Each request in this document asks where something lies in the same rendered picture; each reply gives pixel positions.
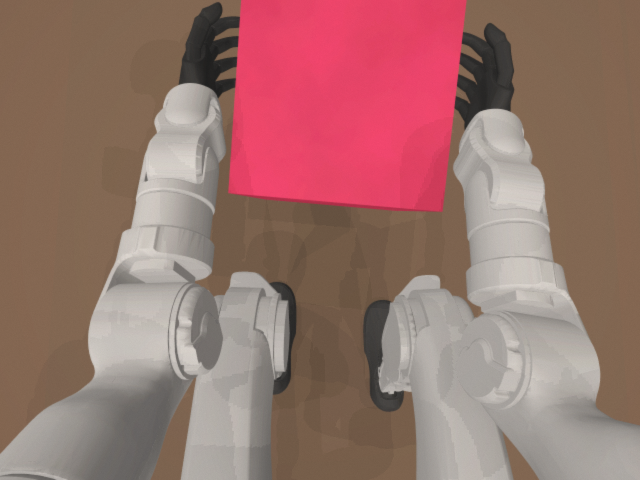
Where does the left robot shin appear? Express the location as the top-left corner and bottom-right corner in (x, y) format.
(214, 272), (283, 380)

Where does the robot right thigh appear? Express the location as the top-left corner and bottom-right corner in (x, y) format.
(387, 288), (514, 480)

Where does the left robot hand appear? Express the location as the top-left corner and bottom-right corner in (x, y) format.
(179, 2), (240, 98)

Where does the robot right forearm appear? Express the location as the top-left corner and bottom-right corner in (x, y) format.
(453, 109), (591, 341)

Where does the right robot hand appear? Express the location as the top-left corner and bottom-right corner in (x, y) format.
(454, 23), (514, 129)

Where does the right robot upper arm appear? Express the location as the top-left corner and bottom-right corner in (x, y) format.
(455, 310), (640, 480)

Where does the left robot upper arm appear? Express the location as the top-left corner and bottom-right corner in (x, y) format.
(0, 282), (223, 480)

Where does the carton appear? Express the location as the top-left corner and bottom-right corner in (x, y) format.
(228, 0), (467, 212)

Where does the robot left forearm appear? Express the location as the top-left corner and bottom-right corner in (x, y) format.
(88, 83), (226, 363)

